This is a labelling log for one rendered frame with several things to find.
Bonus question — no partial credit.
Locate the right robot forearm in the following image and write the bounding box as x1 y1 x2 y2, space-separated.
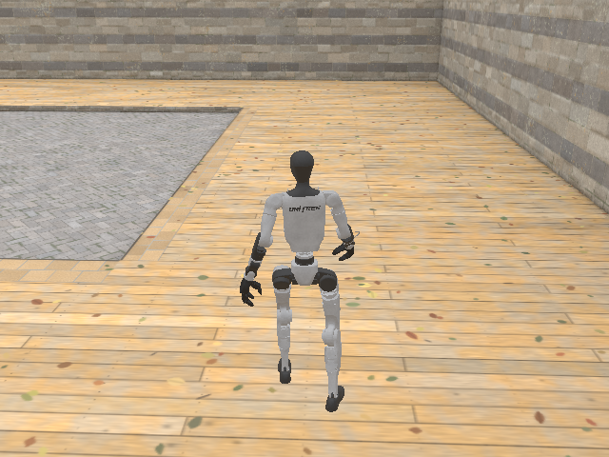
341 224 355 249

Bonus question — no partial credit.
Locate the left robot forearm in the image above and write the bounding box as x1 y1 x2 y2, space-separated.
244 232 266 281

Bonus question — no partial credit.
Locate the robot left foot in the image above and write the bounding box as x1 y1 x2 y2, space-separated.
278 358 291 384

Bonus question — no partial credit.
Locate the robot torso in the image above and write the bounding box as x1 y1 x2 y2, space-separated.
282 187 325 286

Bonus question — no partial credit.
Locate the robot left hand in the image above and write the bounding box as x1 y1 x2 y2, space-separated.
240 278 262 307

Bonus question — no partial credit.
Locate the robot left upper arm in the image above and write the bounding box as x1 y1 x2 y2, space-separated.
258 192 284 248

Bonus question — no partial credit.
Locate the robot right upper arm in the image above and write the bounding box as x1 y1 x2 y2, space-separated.
323 190 351 239

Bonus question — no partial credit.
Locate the robot right hand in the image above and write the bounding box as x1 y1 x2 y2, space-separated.
332 243 354 261

